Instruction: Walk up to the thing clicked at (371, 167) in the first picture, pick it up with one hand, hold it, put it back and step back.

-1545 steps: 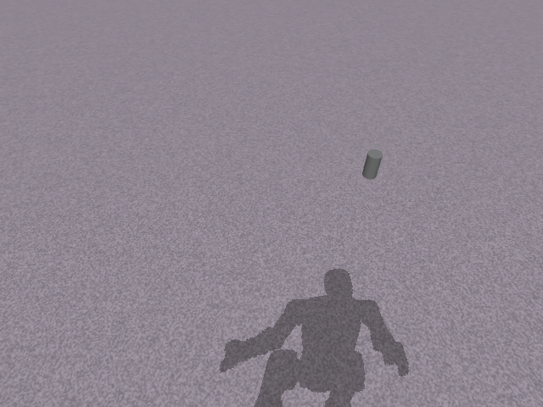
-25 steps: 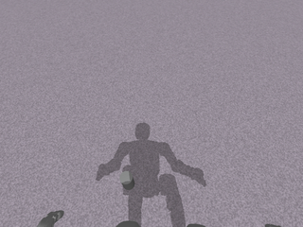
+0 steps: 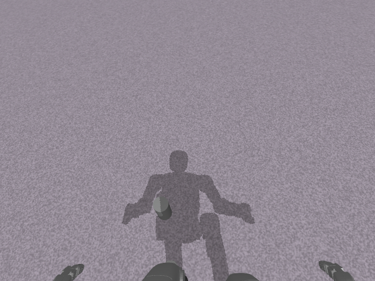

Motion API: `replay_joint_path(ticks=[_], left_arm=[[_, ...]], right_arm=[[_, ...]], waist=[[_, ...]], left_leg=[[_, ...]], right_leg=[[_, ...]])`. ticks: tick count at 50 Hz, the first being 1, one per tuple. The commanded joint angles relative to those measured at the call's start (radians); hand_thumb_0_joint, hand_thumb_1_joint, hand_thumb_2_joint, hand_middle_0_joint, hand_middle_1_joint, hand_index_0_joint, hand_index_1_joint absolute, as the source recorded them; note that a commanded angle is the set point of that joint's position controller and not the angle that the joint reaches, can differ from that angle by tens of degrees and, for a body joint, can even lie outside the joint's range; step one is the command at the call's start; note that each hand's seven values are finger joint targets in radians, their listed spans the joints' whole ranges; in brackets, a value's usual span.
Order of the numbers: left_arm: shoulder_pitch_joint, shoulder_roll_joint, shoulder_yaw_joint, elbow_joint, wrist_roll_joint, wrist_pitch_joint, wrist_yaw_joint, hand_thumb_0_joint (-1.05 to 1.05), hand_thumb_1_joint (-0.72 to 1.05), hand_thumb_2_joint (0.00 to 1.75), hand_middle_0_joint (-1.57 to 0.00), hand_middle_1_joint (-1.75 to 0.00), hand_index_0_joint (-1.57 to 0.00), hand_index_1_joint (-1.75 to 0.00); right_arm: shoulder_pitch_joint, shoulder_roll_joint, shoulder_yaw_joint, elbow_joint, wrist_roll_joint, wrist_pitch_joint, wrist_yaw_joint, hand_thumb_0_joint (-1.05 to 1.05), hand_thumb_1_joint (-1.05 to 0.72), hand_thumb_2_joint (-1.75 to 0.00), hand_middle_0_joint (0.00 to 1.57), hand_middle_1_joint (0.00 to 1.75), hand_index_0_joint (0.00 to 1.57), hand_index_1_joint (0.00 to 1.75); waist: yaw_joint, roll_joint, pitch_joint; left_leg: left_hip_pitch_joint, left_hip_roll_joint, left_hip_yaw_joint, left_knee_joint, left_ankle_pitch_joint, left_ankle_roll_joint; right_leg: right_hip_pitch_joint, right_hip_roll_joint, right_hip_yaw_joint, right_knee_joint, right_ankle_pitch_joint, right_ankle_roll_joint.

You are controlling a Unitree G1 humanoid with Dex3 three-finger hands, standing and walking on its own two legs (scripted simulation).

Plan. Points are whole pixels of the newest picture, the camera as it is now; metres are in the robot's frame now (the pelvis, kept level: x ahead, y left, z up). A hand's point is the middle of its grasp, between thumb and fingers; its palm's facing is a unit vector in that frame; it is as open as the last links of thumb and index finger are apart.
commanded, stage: step back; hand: left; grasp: from the side
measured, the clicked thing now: (162, 208) +0.47 +0.18 -0.68
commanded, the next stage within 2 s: none
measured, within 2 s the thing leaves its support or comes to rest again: neither
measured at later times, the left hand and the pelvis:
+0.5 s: hand out of the picture -0.01 +0.29 -0.14, palm faces +0.03 -0.94 -0.35, open 7.4 cm; pelvis -0.12 +0.02 +0.01, yaw +1 degrees
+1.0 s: hand out of the picture -0.16 +0.24 -0.11, palm faces +0.01 -0.90 -0.44, open 7.4 cm; pelvis -0.28 -0.03 +0.01, yaw +1 degrees
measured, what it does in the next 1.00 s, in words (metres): walks backwards: left foot, then right foot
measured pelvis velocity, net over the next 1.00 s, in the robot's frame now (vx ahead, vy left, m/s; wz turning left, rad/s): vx -0.28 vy -0.03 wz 0.02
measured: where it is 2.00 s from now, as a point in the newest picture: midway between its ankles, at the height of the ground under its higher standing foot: outside the picture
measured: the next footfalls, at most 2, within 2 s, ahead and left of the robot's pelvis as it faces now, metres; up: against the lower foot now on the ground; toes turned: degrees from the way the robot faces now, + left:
left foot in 0.30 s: -0.05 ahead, +0.14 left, +0.00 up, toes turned +0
right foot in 0.70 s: -0.18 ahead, -0.14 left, +0.00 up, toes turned +1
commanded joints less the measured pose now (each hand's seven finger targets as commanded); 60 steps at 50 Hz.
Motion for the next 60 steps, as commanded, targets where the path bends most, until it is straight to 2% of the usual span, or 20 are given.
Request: replay_joint_path(ticks=[1, 5, 11, 15, 17, 18, 21, 28, 33, 35, 36, 37, 38, 42, 46, 50, 53, 55, 56, 60], left_arm=[[-0.032, 0.326, 0.094, -0.14, 0.009, -0.03, 0.022, 0.0, 0.9, 0.9, -0.2, -0.3, -0.2, -0.3], [-0.062, 0.24, 0.076, -0.162, 0.006, -0.024, 0.027, 0.0, 0.9, 0.9, -0.2, -0.3, -0.2, -0.3], [0.032, 0.248, 0.076, -0.184, 0.012, -0.007, 0.031, 0.0, 0.9, 0.9, -0.2, -0.3, -0.2, -0.3], [0.007, 0.231, 0.063, -0.208, -0.012, 0.025, 0.015, 0.0, 0.9, 0.9, -0.2, -0.3, -0.2, -0.3], [-0.031, 0.222, 0.07, -0.216, -0.014, 0.026, 0.025, 0.0, 0.9, 0.9, -0.2, -0.3, -0.2, -0.3], [-0.067, 0.245, 0.078, -0.212, 0.0, 0.023, 0.034, 0.0, 0.9, 0.9, -0.2, -0.3, -0.2, -0.3], [0.054, 0.238, 0.081, -0.159, -0.018, 0.021, 0.018, 0.0, 0.9, 0.9, -0.2, -0.3, -0.2, -0.3], [0.05, 0.218, 0.079, -0.169, -0.005, 0.008, 0.007, 0.0, 0.9, 0.9, -0.2, -0.3, -0.2, -0.3], [0.176, 0.205, 0.077, -0.104, -0.005, -0.004, 0.003, 0.0, 0.9, 0.9, -0.2, -0.3, -0.2, -0.3], [0.224, 0.235, 0.088, -0.07, 0.011, -0.011, 0.002, 0.0, 0.9, 0.9, -0.2, -0.3, -0.2, -0.3], [0.209, 0.319, 0.11, -0.088, 0.028, -0.015, 0.001, 0.0, 0.9, 0.9, -0.2, -0.3, -0.2, -0.3], [0.133, 0.416, 0.128, -0.134, 0.021, -0.008, -0.001, 0.0, 0.9, 0.9, -0.2, -0.3, -0.2, -0.3], [0.06, 0.446, 0.131, -0.169, 0.027, -0.011, 0.004, 0.0, 0.9, 0.9, -0.2, -0.3, -0.2, -0.3], [-0.072, 0.275, 0.097, -0.195, 0.021, -0.016, 0.013, 0.0, 0.9, 0.9, -0.2, -0.3, -0.2, -0.3], [0.055, 0.244, 0.089, -0.192, 0.026, -0.011, 0.027, 0.0, 0.9, 0.9, -0.2, -0.3, -0.2, -0.3], [0.059, 0.259, 0.088, -0.205, 0.014, 0.003, 0.033, 0.0, 0.9, 0.9, -0.2, -0.3, -0.2, -0.3], [0.01, 0.253, 0.071, -0.225, -0.004, 0.025, 0.019, 0.0, 0.9, 0.9, -0.2, -0.3, -0.2, -0.3], [0.02, 0.19, 0.054, -0.234, -0.017, 0.029, 0.017, 0.0, 0.9, 0.9, -0.2, -0.3, -0.2, -0.3], [-0.051, 0.245, 0.08, -0.232, -0.005, 0.031, 0.032, 0.0, 0.9, 0.9, -0.2, -0.3, -0.2, -0.3], [0.067, 0.239, 0.087, -0.158, -0.017, 0.033, 0.013, 0.0, 0.9, 0.9, -0.2, -0.3, -0.2, -0.3]], right_arm=[[0.034, -0.226, -0.061, -0.068, -0.004, -0.018, -0.017, 0.0, -0.9, -0.9, 0.2, 0.3, 0.2, 0.3], [0.078, -0.198, -0.041, -0.045, 0.001, -0.03, -0.014, 0.0, -0.9, -0.9, 0.2, 0.3, 0.2, 0.3], [0.079, -0.18, -0.031, -0.078, -0.007, -0.05, -0.017, 0.0, -0.9, -0.9, 0.2, 0.3, 0.2, 0.3], [0.146, -0.213, -0.064, -0.054, -0.045, -0.064, -0.015, 0.0, -0.9, -0.9, 0.2, 0.3, 0.2, 0.3], [0.079, -0.38, -0.093, -0.084, -0.049, -0.06, -0.001, 0.0, -0.9, -0.9, 0.2, 0.3, 0.2, 0.3], [0.058, -0.392, -0.097, -0.091, -0.05, -0.063, -0.004, 0.0, -0.9, -0.9, 0.2, 0.3, 0.2, 0.3], [-0.057, -0.265, -0.061, -0.119, -0.052, -0.066, -0.013, 0.0, -0.9, -0.9, 0.2, 0.3, 0.2, 0.3], [0.084, -0.256, -0.068, -0.118, -0.032, -0.063, -0.02, 0.0, -0.9, -0.9, 0.2, 0.3, 0.2, 0.3], [0.006, -0.29, -0.074, -0.149, -0.031, -0.038, -0.017, 0.0, -0.9, -0.9, 0.2, 0.3, 0.2, 0.3], [-0.02, -0.261, -0.066, -0.154, -0.013, -0.022, -0.011, 0.0, -0.9, -0.9, 0.2, 0.3, 0.2, 0.3], [0.002, -0.209, -0.052, -0.167, -0.006, -0.021, -0.011, 0.0, -0.9, -0.9, 0.2, 0.3, 0.2, 0.3], [-0.044, -0.195, -0.054, -0.186, -0.002, -0.023, -0.027, 0.0, -0.9, -0.9, 0.2, 0.3, 0.2, 0.3], [-0.039, -0.241, -0.074, -0.168, -0.01, -0.022, -0.036, 0.0, -0.9, -0.9, 0.2, 0.3, 0.2, 0.3], [0.099, -0.205, -0.051, -0.088, 0.003, -0.032, -0.025, 0.0, -0.9, -0.9, 0.2, 0.3, 0.2, 0.3], [0.065, -0.19, -0.036, -0.107, -0.008, -0.047, -0.024, 0.0, -0.9, -0.9, 0.2, 0.3, 0.2, 0.3], [0.115, -0.178, -0.04, -0.103, -0.021, -0.056, -0.021, 0.0, -0.9, -0.9, 0.2, 0.3, 0.2, 0.3], [0.2, -0.193, -0.059, -0.062, -0.032, -0.06, -0.017, 0.0, -0.9, -0.9, 0.2, 0.3, 0.2, 0.3], [0.135, -0.347, -0.088, -0.087, -0.054, -0.055, -0.013, 0.0, -0.9, -0.9, 0.2, 0.3, 0.2, 0.3], [0.107, -0.413, -0.098, -0.104, -0.05, -0.053, -0.008, 0.0, -0.9, -0.9, 0.2, 0.3, 0.2, 0.3], [-0.032, -0.255, -0.058, -0.128, -0.052, -0.063, -0.02, 0.0, -0.9, -0.9, 0.2, 0.3, 0.2, 0.3]], waist=[[0.038, -0.278, -0.152], [0.02, -0.175, -0.195], [0.064, -0.26, -0.297], [0.025, -0.171, -0.284], [-0.005, 0.152, -0.246], [-0.034, 0.177, -0.205], [0.067, 0.06, -0.181], [-0.015, 0.091, -0.246], [0.037, 0.147, -0.308], [0.061, 0.078, -0.285], [0.052, -0.166, -0.245], [0.084, -0.331, -0.195], [0.085, -0.365, -0.134], [-0.012, -0.244, -0.136], [0.072, -0.232, -0.193], [0.068, -0.286, -0.275], [0.028, -0.206, -0.302], [0.042, 0.132, -0.25], [-0.022, 0.177, -0.216], [0.084, 0.034, -0.174]], left_leg=[[-0.034, -0.069, -0.172, 0.437, -0.281, -0.046], [-0.096, -0.136, -0.163, 0.456, -0.14, -0.053], [-0.065, -0.014, -0.07, -0.046, -0.133, -0.06], [0.221, 0.035, -0.096, -0.385, 0.288, -0.023], [0.145, 0.386, -0.495, -0.424, 0.492, 0.204], [0.033, 0.446, -0.598, -0.456, 0.411, 0.284], [0.133, 0.252, -0.249, -0.356, 0.515, 0.178], [0.34, 0.254, -0.226, -0.274, 0.568, 0.221], [0.223, 0.231, -0.185, -0.173, 0.47, 0.157], [0.027, 0.148, -0.143, -0.106, 0.247, 0.071], [-0.167, 0.011, -0.117, 0.044, 0.018, 0.006], [-0.182, -0.105, -0.102, 0.259, -0.247, -0.035], [-0.117, -0.065, -0.175, 0.419, -0.279, -0.044], [-0.14, -0.132, -0.17, 0.48, -0.106, -0.041], [-0.166, -0.087, -0.114, 0.252, -0.151, -0.064], [-0.061, -0.011, -0.057, -0.083, -0.125, -0.047], [0.158, -0.016, -0.023, -0.365, 0.198, -0.018], [0.223, 0.306, -0.478, -0.415, 0.35, 0.133], [-0.002, 0.428, -0.596, -0.459, 0.311, 0.268], [0.036, 0.25, -0.249, -0.369, 0.412, 0.18]], right_leg=[[-0.084, -0.464, 0.513, -0.286, 0.562, -0.326], [0.04, -0.253, 0.199, -0.205, 0.607, -0.193], [0.277, -0.272, 0.186, -0.092, 0.673, -0.179], [0.006, -0.171, 0.138, 0.067, 0.379, -0.069], [-0.196, 0.05, 0.104, 0.379, -0.281, -0.001], [-0.174, 0.026, 0.168, 0.518, -0.319, 0.007], [-0.26, 0.042, 0.188, 0.622, -0.16, -0.001], [-0.255, 0.009, 0.112, 0.388, -0.172, 0.067], [0.003, -0.059, 0.006, -0.123, 0.007, 0.028], [0.142, -0.062, 0.027, -0.237, 0.163, -0.007], [0.159, -0.221, 0.313, -0.269, 0.148, -0.059], [-0.059, -0.42, 0.508, -0.342, 0.154, -0.222], [-0.228, -0.49, 0.611, -0.388, 0.132, -0.291], [-0.083, -0.244, 0.174, -0.232, 0.378, -0.141], [0.142, -0.257, 0.177, -0.167, 0.499, -0.17], [0.241, -0.307, 0.214, -0.086, 0.595, -0.176], [0.092, -0.248, 0.156, 0.021, 0.446, -0.104], [-0.261, -0.002, 0.032, 0.257, -0.132, -0.009], [-0.177, 0.015, 0.118, 0.458, -0.332, 0.007], [-0.217, 0.042, 0.18, 0.66, -0.128, 0.001]])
